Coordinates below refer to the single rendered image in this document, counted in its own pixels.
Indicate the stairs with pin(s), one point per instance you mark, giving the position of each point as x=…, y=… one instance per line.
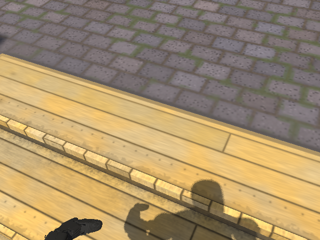
x=42, y=187

